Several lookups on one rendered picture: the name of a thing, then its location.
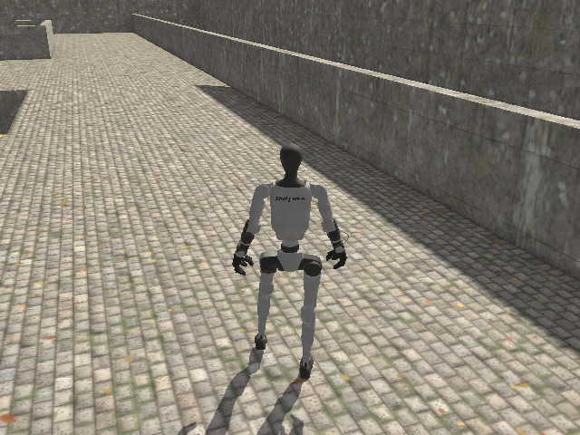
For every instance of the left robot thigh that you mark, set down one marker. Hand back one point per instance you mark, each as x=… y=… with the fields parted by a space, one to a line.
x=268 y=264

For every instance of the robot head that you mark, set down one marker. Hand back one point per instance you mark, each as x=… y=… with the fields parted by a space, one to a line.
x=291 y=156

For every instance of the robot left upper arm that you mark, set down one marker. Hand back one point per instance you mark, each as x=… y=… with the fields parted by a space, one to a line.
x=262 y=191

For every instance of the robot right upper arm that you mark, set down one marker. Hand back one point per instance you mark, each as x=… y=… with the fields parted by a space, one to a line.
x=324 y=206

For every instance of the robot right hand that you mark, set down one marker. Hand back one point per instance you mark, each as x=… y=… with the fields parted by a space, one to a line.
x=333 y=255

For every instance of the robot left hand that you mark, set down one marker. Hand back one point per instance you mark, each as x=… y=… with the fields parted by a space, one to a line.
x=241 y=261

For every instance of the robot left forearm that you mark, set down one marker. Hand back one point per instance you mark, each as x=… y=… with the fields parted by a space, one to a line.
x=244 y=242

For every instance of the robot right forearm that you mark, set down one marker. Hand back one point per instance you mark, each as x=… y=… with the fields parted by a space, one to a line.
x=336 y=239

